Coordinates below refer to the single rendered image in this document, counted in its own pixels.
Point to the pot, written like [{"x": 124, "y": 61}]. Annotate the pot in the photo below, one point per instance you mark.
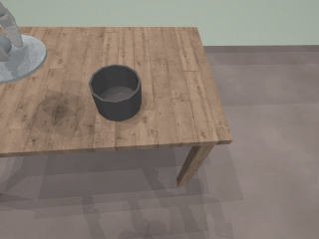
[{"x": 117, "y": 92}]

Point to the lid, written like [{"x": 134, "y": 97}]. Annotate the lid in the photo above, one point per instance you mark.
[{"x": 23, "y": 61}]

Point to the knob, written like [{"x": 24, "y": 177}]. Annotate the knob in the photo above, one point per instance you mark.
[{"x": 5, "y": 43}]

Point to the table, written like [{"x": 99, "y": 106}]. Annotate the table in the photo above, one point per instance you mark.
[{"x": 53, "y": 111}]

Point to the robot left hand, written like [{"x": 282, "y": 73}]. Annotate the robot left hand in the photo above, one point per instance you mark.
[{"x": 7, "y": 20}]

